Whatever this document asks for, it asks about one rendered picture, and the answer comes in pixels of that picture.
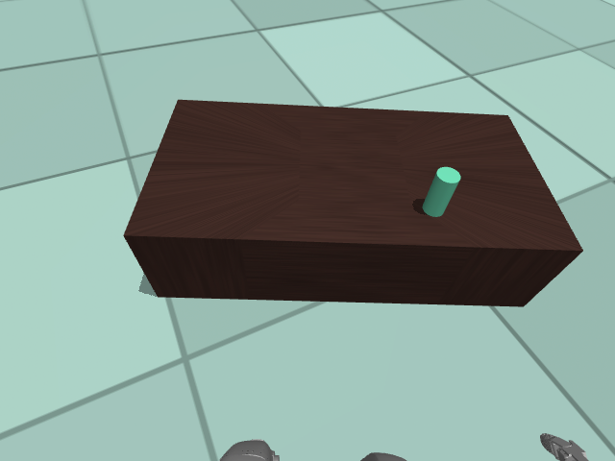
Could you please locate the can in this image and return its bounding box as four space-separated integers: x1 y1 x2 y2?
423 167 461 217

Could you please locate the right robot hand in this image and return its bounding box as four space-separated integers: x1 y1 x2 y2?
540 433 589 461

